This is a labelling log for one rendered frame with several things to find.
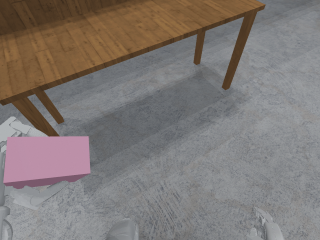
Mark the left robot thigh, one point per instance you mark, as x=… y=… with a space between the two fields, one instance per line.
x=123 y=230

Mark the robot right hand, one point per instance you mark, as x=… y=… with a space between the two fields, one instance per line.
x=270 y=230

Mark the table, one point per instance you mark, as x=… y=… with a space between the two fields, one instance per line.
x=46 y=43

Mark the sponge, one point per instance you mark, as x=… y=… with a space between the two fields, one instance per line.
x=36 y=161

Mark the robot left hand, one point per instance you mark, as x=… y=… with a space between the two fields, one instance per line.
x=28 y=196

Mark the robot left forearm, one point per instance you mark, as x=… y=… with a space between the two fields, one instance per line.
x=6 y=230

